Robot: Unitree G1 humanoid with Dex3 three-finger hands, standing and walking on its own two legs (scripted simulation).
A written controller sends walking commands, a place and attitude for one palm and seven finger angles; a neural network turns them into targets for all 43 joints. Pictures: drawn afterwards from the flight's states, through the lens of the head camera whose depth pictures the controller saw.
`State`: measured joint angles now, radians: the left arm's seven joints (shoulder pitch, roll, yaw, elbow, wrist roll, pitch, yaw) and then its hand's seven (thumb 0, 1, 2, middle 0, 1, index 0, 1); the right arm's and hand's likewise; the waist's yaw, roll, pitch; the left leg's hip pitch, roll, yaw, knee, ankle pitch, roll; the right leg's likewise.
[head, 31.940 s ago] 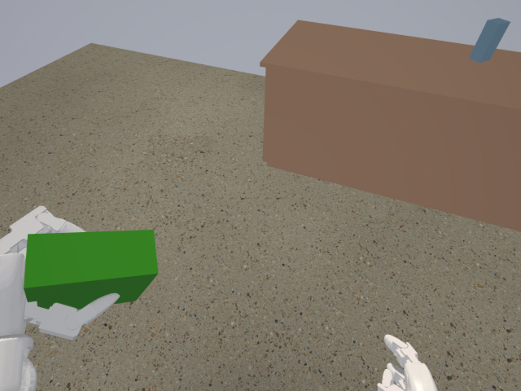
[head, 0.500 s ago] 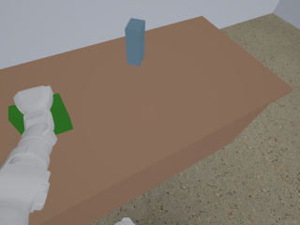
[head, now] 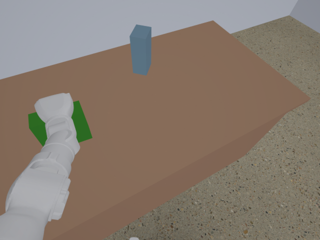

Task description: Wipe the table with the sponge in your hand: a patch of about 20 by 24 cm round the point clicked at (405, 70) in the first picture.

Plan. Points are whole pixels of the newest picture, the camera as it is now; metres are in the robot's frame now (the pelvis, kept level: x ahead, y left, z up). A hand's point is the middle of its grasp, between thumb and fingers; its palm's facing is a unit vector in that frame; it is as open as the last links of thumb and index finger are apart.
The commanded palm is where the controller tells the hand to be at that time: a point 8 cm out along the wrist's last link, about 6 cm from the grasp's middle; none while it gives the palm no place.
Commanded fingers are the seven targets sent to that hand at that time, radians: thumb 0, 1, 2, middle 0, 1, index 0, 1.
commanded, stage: wipe back along the middle lane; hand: left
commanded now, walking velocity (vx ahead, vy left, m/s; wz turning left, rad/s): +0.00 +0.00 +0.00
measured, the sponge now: (65, 131) +0.42 +0.29 -0.04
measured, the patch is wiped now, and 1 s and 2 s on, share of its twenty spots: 0.45 0.50 0.80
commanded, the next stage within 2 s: slide across to the third lane in 1.64 s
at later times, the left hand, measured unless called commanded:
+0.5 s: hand (69, 129) +0.40 +0.26 +0.00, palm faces -0.08 +0.00 -1.00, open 9.7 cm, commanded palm +0.36 +0.23 +0.03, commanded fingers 0.00 0.10 1.30 -1.20 -1.60 -1.20 -1.60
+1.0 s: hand (76, 142) +0.36 +0.23 +0.00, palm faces -0.06 -0.01 -1.00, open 9.7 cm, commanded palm +0.31 +0.20 +0.03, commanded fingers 0.00 0.10 1.30 -1.20 -1.60 -1.20 -1.60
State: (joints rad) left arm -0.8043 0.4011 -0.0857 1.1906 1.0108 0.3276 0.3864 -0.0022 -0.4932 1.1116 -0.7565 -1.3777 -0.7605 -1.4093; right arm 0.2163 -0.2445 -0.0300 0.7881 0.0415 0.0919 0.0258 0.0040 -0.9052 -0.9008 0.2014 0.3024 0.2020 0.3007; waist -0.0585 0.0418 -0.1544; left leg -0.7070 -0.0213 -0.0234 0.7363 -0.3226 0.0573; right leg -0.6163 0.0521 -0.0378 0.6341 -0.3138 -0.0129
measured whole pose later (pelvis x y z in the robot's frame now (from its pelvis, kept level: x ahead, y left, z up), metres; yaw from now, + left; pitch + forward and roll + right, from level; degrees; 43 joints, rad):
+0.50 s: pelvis +0.00 +0.00 +0.00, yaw +0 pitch +14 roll -3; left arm -0.68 0.31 -0.14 1.09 0.98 0.38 0.44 -0.01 -0.48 1.11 -0.74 -1.39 -0.75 -1.43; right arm 0.19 -0.24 -0.03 0.77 0.06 0.12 0.03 0.01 -0.91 -0.90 0.20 0.30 0.20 0.30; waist -0.02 0.04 -0.17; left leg -0.64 -0.02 -0.01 0.70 -0.31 0.06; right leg -0.56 0.05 -0.02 0.62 -0.31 -0.02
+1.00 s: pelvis +0.00 +0.00 +0.01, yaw +0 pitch +11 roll -2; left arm -0.51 0.20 -0.24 0.88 0.97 0.49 0.44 -0.01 -0.48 1.11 -0.74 -1.40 -0.74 -1.44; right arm 0.13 -0.22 -0.02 0.73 0.06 0.17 0.03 0.01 -0.91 -0.90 0.20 0.30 0.20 0.30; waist 0.03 0.04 -0.17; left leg -0.55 -0.03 -0.01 0.67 -0.31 0.05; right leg -0.48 0.04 -0.02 0.60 -0.31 -0.02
